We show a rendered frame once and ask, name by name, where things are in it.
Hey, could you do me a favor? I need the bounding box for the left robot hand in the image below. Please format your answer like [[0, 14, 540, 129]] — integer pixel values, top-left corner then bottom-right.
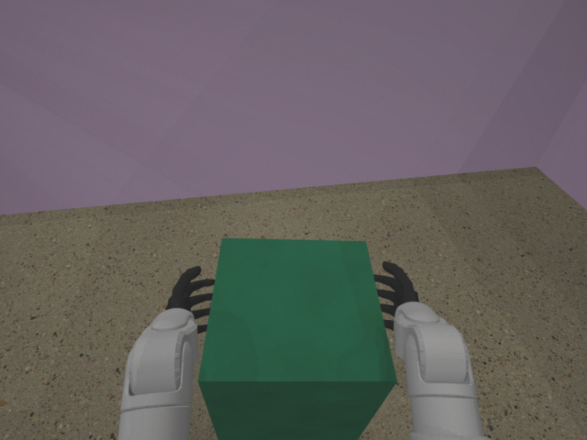
[[165, 266, 215, 334]]

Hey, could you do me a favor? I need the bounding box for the right robot hand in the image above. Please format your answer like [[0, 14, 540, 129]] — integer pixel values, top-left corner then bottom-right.
[[373, 261, 419, 330]]

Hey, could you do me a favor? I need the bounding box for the left robot forearm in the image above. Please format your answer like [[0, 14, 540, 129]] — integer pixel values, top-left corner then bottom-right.
[[117, 308, 199, 440]]

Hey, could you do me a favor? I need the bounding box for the right robot forearm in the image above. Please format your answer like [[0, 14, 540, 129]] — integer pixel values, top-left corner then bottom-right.
[[393, 302, 492, 440]]

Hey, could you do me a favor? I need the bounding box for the carton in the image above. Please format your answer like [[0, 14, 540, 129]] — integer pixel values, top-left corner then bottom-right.
[[198, 238, 397, 440]]

